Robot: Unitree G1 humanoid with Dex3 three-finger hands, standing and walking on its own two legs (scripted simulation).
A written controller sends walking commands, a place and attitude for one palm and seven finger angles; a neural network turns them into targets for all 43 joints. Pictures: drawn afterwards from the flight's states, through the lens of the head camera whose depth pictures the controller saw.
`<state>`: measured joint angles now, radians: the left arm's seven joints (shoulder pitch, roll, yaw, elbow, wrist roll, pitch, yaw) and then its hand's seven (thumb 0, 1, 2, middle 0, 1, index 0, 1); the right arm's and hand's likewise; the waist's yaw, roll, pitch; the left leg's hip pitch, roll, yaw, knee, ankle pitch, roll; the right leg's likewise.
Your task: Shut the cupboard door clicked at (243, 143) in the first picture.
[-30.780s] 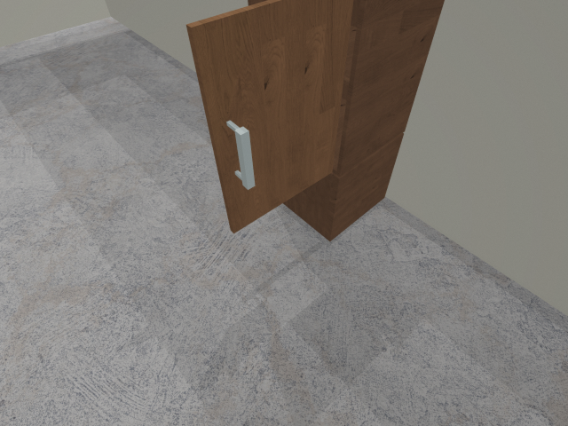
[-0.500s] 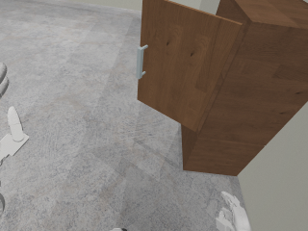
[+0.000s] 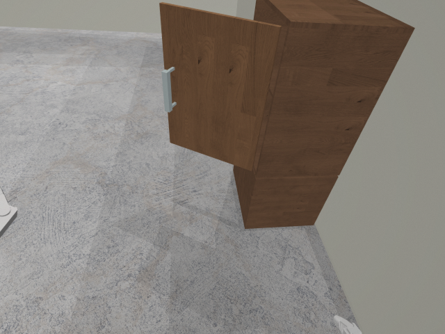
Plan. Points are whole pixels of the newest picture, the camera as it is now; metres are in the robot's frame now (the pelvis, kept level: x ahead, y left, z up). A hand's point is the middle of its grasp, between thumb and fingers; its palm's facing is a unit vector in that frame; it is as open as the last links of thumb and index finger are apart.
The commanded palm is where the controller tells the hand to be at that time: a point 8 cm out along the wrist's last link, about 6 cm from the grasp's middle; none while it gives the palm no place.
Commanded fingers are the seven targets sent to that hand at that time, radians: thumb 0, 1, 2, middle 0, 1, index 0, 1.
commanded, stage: stop stepping back and stand still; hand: left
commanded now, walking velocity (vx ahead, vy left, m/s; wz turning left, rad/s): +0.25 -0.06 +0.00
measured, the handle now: (170, 89) +1.01 +0.20 -0.04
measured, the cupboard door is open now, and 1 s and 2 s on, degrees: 60 60 60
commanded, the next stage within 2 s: let the arm hang, fingers relaxed in 0.28 s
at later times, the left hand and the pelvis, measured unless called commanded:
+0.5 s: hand (62, 283) +0.21 +0.27 +0.02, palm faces +0.24 -0.86 -0.44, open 7.4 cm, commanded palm none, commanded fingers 0.00 0.90 0.90 -0.20 -0.30 -0.20 -0.30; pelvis +0.00 +0.01 -0.01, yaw +2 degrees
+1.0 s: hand out of the picture -0.01 +0.23 -0.16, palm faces +0.04 -0.97 -0.24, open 7.3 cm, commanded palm none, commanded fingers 0.00 0.90 0.90 -0.20 -0.30 -0.20 -0.30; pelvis +0.00 +0.02 +0.01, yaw +1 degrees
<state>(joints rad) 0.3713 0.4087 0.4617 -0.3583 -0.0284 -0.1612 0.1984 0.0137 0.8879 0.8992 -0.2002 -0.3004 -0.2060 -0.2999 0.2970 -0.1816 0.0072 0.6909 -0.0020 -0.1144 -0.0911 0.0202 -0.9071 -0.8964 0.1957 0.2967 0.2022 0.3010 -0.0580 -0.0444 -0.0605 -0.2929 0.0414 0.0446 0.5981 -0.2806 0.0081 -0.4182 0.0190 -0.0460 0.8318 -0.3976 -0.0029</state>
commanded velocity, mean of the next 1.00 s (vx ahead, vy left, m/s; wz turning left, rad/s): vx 0.03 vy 0.02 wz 0.00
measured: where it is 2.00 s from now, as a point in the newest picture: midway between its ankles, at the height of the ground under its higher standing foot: outside the picture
